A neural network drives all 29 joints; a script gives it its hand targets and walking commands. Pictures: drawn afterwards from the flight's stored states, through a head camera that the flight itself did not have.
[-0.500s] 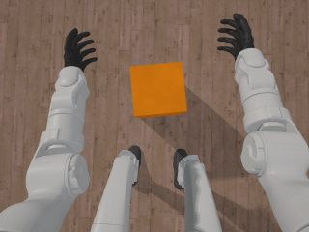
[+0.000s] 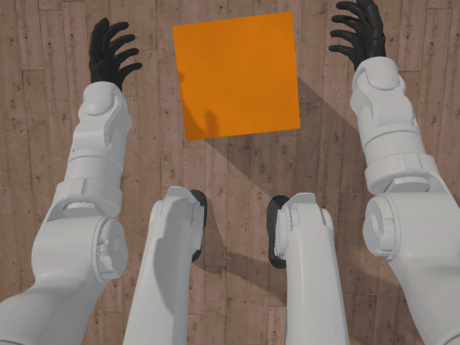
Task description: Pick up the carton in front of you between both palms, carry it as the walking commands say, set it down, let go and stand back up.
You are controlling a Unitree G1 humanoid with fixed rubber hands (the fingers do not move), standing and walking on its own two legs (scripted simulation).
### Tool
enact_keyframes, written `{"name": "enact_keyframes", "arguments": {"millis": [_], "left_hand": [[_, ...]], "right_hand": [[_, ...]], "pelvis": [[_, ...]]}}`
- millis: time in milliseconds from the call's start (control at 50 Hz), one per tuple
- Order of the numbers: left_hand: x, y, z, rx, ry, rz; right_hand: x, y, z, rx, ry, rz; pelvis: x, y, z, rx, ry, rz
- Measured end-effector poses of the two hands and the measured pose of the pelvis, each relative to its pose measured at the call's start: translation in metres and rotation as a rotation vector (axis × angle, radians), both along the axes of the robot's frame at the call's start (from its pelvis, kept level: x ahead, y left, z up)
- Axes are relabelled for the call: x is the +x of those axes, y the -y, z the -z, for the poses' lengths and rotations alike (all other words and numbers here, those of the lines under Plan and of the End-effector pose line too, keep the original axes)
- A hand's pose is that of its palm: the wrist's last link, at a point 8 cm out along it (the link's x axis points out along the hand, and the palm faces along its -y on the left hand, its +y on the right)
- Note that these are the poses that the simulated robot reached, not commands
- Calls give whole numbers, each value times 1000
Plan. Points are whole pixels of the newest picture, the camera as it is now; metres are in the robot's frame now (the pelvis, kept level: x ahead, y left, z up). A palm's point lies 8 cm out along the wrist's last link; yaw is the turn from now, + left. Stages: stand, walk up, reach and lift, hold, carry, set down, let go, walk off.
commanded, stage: reach and lift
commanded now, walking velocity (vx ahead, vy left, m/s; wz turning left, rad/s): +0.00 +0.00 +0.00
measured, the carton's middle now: (237, 89) +0.50 +0.01 -0.36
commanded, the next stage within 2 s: none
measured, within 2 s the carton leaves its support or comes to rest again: leaves its support in 1.20 s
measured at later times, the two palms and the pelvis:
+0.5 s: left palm (144, 88) +0.49 +0.19 -0.30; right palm (327, 75) +0.52 -0.17 -0.31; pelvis -0.02 +0.00 -0.12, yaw +1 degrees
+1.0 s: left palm (159, 86) +0.49 +0.16 -0.29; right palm (312, 74) +0.52 -0.14 -0.29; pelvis -0.03 +0.00 -0.11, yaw +1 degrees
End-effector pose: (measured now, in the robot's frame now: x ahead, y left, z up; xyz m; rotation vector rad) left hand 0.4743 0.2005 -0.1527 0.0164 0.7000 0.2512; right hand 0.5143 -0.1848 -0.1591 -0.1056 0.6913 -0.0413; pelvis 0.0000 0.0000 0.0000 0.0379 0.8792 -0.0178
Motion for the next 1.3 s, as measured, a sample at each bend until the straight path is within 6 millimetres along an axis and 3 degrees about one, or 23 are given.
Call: {"name": "enact_keyframes", "arguments": {"millis": [200, 360, 440, 600, 780, 920, 1160, 1300], "left_hand": [[3, 2, 75, -13, -13, -6], [5, 7, 128, -15, -59, 8], [7, 7, 143, -2, -69, 17], [12, 12, 139, -11, -39, 25], [5, 17, 135, -22, -44, 29], [13, 38, 132, -41, -38, 69], [19, 41, 130, -42, -64, 23], [19, 42, 108, -54, -19, 2]], "right_hand": [[4, -6, 72, 7, -8, 7], [4, -10, 125, 9, -49, 10], [3, -10, 142, 11, -46, 8], [3, -13, 141, 13, -16, -5], [0, -18, 133, 16, -34, -7], [0, -42, 134, 44, -30, -35], [5, -45, 129, 20, -74, -27], [-1, -44, 112, 42, -34, -5]], "pelvis": [[-28, 1, 73, -1, 121, -3], [-32, 1, 105, -1, 178, -5], [-28, 0, 113, -2, 215, -6], [-20, 0, 121, -1, 207, -15], [-24, 1, 117, -2, 198, -14], [-29, 0, 113, -1, 201, -14], [-25, 2, 120, -2, 219, -9], [-19, 1, 124, -6, 208, -9]]}}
